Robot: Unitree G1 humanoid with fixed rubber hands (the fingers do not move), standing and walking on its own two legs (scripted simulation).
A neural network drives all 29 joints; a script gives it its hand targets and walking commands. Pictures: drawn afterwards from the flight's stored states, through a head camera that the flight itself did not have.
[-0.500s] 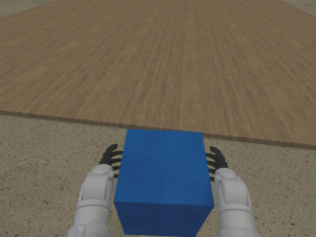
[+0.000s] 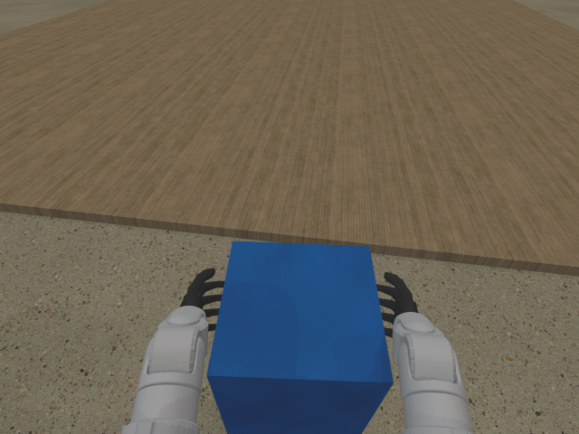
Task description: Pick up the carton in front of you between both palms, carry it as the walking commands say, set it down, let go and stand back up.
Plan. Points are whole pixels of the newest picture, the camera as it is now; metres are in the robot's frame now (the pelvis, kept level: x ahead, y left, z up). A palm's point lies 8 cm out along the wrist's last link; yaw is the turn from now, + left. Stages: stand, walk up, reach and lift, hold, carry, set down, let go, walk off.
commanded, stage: carry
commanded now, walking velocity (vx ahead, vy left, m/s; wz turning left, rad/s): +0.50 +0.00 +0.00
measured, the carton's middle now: (296, 343) +0.29 +0.00 -0.03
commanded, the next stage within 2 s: none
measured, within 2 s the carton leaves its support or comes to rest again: neither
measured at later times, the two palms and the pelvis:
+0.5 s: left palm (217, 243) +0.40 +0.14 +0.07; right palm (402, 252) +0.40 -0.16 +0.07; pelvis +0.14 -0.01 -0.01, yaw -3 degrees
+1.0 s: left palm (243, 154) +0.71 +0.13 +0.06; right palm (372, 158) +0.72 -0.17 +0.06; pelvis +0.45 -0.02 -0.03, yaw -2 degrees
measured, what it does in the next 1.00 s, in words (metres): walks ahead: right foot, then left foot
